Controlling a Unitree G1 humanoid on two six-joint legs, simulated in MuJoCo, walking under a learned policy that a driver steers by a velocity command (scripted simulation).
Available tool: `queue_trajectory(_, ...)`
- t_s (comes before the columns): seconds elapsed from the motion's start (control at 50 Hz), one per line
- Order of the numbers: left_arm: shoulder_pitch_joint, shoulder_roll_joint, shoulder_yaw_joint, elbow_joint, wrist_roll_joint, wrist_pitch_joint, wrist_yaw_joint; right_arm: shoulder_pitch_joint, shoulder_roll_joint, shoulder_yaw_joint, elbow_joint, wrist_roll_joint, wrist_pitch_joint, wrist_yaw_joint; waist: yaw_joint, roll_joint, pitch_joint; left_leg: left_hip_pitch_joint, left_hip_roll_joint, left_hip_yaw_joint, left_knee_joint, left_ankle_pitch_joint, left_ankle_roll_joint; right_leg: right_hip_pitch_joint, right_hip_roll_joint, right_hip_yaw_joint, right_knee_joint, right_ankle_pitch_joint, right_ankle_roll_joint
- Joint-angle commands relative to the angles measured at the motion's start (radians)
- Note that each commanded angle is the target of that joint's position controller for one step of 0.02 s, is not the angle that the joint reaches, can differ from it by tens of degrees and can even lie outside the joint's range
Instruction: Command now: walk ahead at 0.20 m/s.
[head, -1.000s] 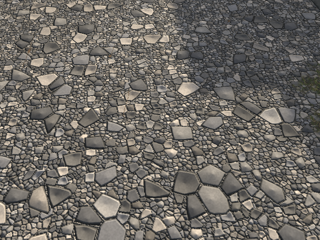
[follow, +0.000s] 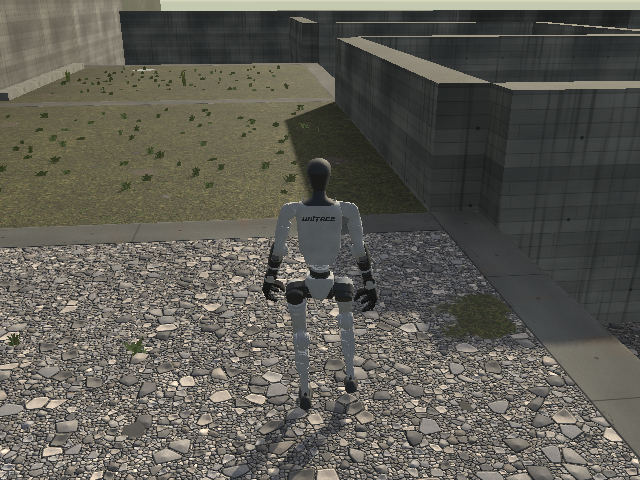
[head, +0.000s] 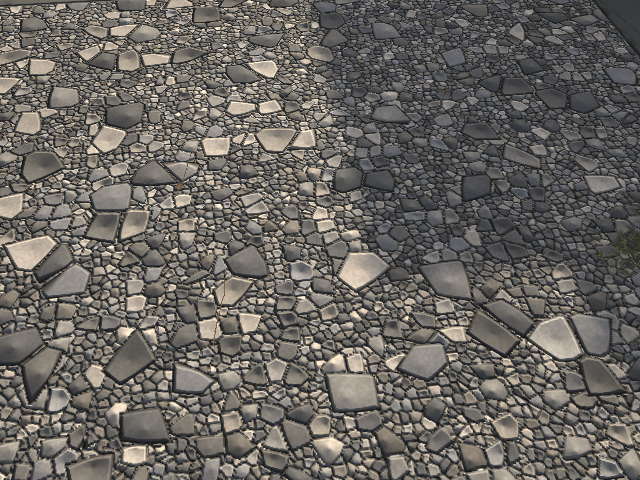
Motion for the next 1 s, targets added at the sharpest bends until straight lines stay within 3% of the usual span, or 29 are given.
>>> queue_trajectory(0.02,0.127,0.007,0.0,-0.006,0.014,0.018,0.009,-0.082,-0.125,-0.014,-0.059,-0.001,-0.008,-0.024,0.077,0.104,-0.079,-0.119,0.231,-0.062,-0.079,0.638,0.152,0.197,-0.006,-0.028,-0.208,0.144,0.025)
queue_trajectory(0.1,0.01,0.032,0.002,-0.027,0.007,0.035,0.004,-0.019,-0.159,-0.02,-0.026,0.014,0.016,-0.036,0.024,0.109,-0.096,-0.045,0.262,-0.101,-0.057,0.443,0.14,0.244,0.017,-0.025,-0.401,0.218,0.032)
queue_trajectory(0.14,-0.018,0.051,0.008,-0.035,0.01,0.037,0.002,-0.022,-0.153,-0.02,-0.015,0.021,0.026,-0.038,0.023,0.114,-0.082,-0.021,0.278,-0.136,-0.022,0.346,0.132,0.264,0.027,-0.022,-0.477,0.179,0.018)
queue_trajectory(0.18,0.015,0.067,0.019,-0.016,0.021,0.031,0.002,-0.032,-0.126,-0.012,-0.01,0.04,0.033,-0.042,0.049,0.088,-0.087,-0.014,0.235,-0.146,0.065,0.207,0.085,0.362,0.046,-0.038,-0.64,0.248,-0.013)
queue_trajectory(0.2,0.047,0.111,0.031,-0.006,0.028,0.029,0.007,0.019,-0.101,-0.005,0.001,0.032,0.03,-0.044,0.04,0.037,-0.109,-0.035,0.185,-0.134,0.127,0.109,0.038,0.457,-0.015,0.022,-0.676,0.477,-0.035)
queue_trajectory(0.22,0.057,0.164,0.04,-0.006,0.027,0.036,0.012,0.125,-0.076,0.001,0.017,0.008,0.023,-0.042,-0.027,-0.069,-0.157,-0.115,0.107,-0.093,0.195,-0.123,-0.001,0.59,-0.106,0.098,-0.62,0.669,-0.091)
queue_trajectory(0.24,0.047,0.11,0.028,0.009,0.024,0.045,0.011,0.179,-0.016,0.015,0.038,0.012,0.03,-0.048,-0.044,-0.173,-0.184,-0.155,0.075,-0.045,0.23,-0.275,-0.041,0.592,-0.157,0.155,-0.639,0.552,-0.181)
queue_trajectory(0.26,0.038,0.05,0.017,0.009,0.02,0.046,0.002,0.121,-0.047,0.011,0.031,0.016,0.046,-0.058,-0.015,-0.134,-0.154,-0.135,0.081,-0.044,0.237,-0.279,-0.059,0.519,-0.15,0.197,-0.682,0.367,-0.192)
queue_trajectory(0.32,-0.067,0.052,0.015,-0.013,0.014,0.043,-0.006,0.071,-0.083,0.002,0.037,0.012,0.091,-0.071,-0.028,-0.067,-0.082,-0.069,0.099,-0.053,0.168,-0.209,-0.072,0.381,-0.054,0.118,-0.692,0.151,-0.114)
queue_trajectory(0.36,-0.051,0.064,0.021,0.001,0.006,0.038,-0.006,0.074,-0.087,0.001,0.055,0.013,0.094,-0.07,-0.015,-0.02,-0.07,-0.059,0.1,-0.057,0.152,-0.171,-0.066,0.392,-0.009,0.061,-0.65,0.234,-0.086)
queue_trajectory(0.42,-0.016,0.058,0.024,0.027,0.001,0.037,-0.003,0.068,-0.083,0.002,0.071,0.018,0.084,-0.066,0.005,0.017,-0.102,-0.055,0.109,-0.064,0.153,-0.09,-0.064,0.466,0.006,0.032,-0.589,0.416,-0.097)
queue_trajectory(0.48,-0.019,0.053,0.027,0.04,0.001,0.046,-0.002,0.059,-0.071,0.003,0.082,0.021,0.085,-0.066,0.012,0.035,-0.105,-0.05,0.11,-0.062,0.158,-0.065,-0.07,0.486,0.011,0.023,-0.568,0.449,-0.106)
queue_trajectory(0.76,-0.047,0.034,0.032,0.091,0.003,0.085,0.007,0.1,-0.045,0.004,0.119,0.019,0.09,-0.078,0.019,0.04,-0.01,-0.087,0.115,-0.063,0.12,-0.162,-0.065,0.457,0.044,-0.003,-0.602,0.227,-0.074)
queue_trajectory(0.78,-0.028,0.024,0.03,0.107,0.004,0.087,0.007,0.128,-0.035,0.005,0.133,0.02,0.09,-0.078,0.018,0.042,-0.026,-0.082,0.111,-0.059,0.104,-0.272,-0.058,0.463,0.056,-0.013,-0.609,0.09,-0.073)
queue_trajectory(0.8,-0.02,0.033,0.034,0.114,-0.002,0.089,0.008,0.134,-0.048,0.0,0.134,0.027,0.091,-0.08,0.02,0.057,0.001,-0.102,0.112,-0.07,0.094,-0.404,-0.037,0.436,0.081,-0.033,-0.597,-0.112,-0.072)
queue_trajectory(0.84,-0.043,0.043,0.038,0.11,-0.008,0.079,0.007,0.141,-0.081,-0.012,0.117,0.037,0.083,-0.084,0.006,0.086,0.084,-0.132,0.16,-0.148,0.043,-0.622,0.023,0.314,0.11,-0.054,-0.556,-0.347,-0.071)
queue_trajectory(0.88,-0.116,0.01,0.031,0.08,-0.019,0.042,-0.006,0.191,-0.138,-0.032,0.117,0.048,0.058,-0.083,-0.025,0.179,0.147,-0.054,0.31,-0.359,-0.087,-0.699,0.104,0.162,0.13,-0.112,-0.409,-0.209,-0.057)
queue_trajectory(0.9,-0.137,0.002,0.028,0.069,-0.02,0.024,-0.015,0.162,-0.169,-0.045,0.11,0.049,0.045,-0.082,-0.019,0.225,0.181,-0.024,0.403,-0.459,-0.124,-0.656,0.145,0.096,0.098,-0.105,-0.328,-0.119,-0.064)
queue_trajectory(0.92,-0.142,0.01,0.029,0.064,-0.019,0.011,-0.023,0.151,-0.156,-0.046,0.102,0.046,0.034,-0.08,-0.013,0.208,0.188,0.008,0.433,-0.478,-0.12,-0.57,0.157,0.05,0.067,-0.087,-0.293,-0.122,-0.075)
queue_trajectory(0.96,-0.126,0.011,0.03,0.064,-0.027,-0.006,-0.033,0.142,-0.128,-0.044,0.092,0.049,0.023,-0.067,0.007,0.179,0.172,0.061,0.408,-0.405,-0.073,-0.399,0.129,0.062,0.051,-0.098,-0.355,-0.173,-0.089)
queue_trajectory(1.0,-0.014,0.012,0.04,0.11,-0.031,-0.01,-0.037,0.099,-0.129,-0.044,0.075,0.056,0.027,-0.055,0.067,0.16,0.128,-0.049,0.311,-0.264,0.007,-0.29,0.068,0.347,0.106,-0.162,-0.533,-0.084,-0.087)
